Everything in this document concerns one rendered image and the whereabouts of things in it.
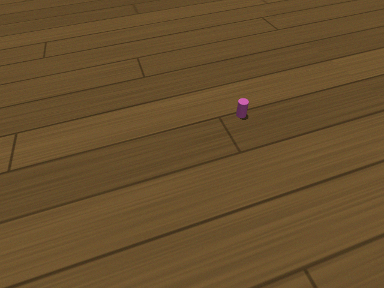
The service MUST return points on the can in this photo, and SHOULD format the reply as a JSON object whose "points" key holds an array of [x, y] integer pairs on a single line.
{"points": [[242, 108]]}

